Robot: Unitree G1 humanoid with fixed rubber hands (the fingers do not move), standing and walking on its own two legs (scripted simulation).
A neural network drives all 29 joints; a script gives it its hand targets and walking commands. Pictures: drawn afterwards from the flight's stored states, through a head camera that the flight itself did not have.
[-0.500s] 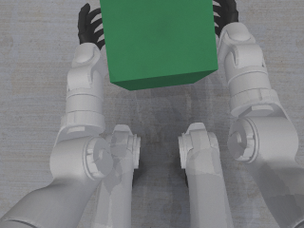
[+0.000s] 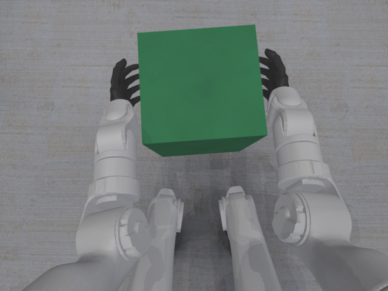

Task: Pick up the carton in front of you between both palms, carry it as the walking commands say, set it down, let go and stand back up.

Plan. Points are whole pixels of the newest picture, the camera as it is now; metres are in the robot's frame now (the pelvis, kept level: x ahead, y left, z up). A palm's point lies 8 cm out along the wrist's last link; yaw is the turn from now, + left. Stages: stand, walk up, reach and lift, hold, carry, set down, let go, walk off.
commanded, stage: reach and lift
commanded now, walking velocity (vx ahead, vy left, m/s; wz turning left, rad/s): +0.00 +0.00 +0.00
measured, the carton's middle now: (199, 104) +0.48 -0.01 -0.12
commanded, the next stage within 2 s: none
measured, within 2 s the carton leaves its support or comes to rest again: neither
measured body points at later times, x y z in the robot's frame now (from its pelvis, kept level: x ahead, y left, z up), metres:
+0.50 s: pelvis +0.05 +0.00 +0.14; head +0.18 -0.01 +0.57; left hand +0.44 +0.15 +0.10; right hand +0.44 -0.15 +0.10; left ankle +0.10 +0.13 -0.50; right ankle +0.10 -0.13 -0.50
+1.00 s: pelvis +0.09 +0.00 +0.24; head +0.08 +0.00 +0.69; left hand +0.40 +0.15 +0.25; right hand +0.40 -0.15 +0.24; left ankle +0.10 +0.13 -0.50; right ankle +0.10 -0.13 -0.50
